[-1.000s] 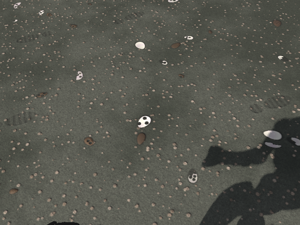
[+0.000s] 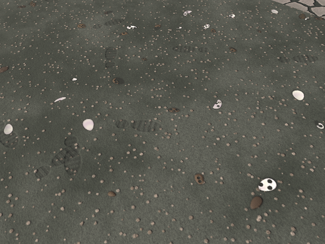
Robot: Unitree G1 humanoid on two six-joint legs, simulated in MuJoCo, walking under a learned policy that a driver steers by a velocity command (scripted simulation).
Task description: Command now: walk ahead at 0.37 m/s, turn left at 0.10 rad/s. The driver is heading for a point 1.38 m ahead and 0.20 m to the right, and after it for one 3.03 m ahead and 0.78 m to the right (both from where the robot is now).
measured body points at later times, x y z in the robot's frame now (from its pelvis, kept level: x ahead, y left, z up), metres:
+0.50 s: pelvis +0.22 +0.06 -0.01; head +0.25 +0.08 +0.44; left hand +0.22 +0.32 -0.16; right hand +0.32 -0.19 -0.13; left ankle +0.25 +0.13 -0.75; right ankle +0.13 -0.08 -0.66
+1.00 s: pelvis +0.50 +0.03 -0.02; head +0.53 +0.03 +0.43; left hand +0.62 +0.29 -0.14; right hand +0.47 -0.21 -0.17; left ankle +0.34 +0.14 -0.65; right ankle +0.57 -0.03 -0.75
